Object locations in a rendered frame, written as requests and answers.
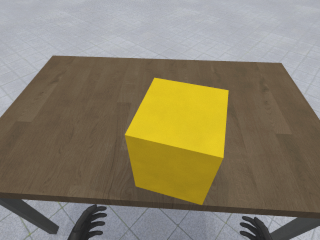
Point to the carton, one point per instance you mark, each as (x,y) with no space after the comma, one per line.
(176,139)

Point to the robot right hand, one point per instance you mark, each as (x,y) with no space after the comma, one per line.
(260,230)

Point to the robot left hand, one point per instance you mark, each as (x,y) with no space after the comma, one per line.
(84,224)

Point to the table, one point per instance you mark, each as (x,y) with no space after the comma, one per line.
(63,140)

